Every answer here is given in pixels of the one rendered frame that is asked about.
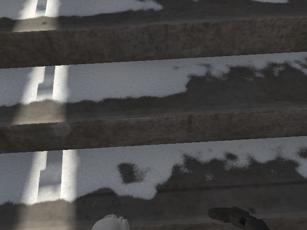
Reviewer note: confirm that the left robot thigh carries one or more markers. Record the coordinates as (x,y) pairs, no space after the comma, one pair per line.
(112,223)

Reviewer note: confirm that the robot right hand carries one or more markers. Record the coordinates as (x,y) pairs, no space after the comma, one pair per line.
(237,217)

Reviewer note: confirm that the left robot shin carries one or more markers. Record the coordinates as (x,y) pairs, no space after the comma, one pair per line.
(110,216)

